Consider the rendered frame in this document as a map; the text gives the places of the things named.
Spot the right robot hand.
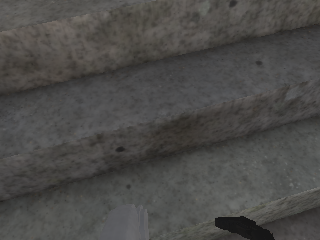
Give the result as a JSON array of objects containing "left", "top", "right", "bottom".
[{"left": 215, "top": 216, "right": 275, "bottom": 240}]

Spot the robot left thigh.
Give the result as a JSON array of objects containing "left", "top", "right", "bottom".
[{"left": 99, "top": 204, "right": 149, "bottom": 240}]

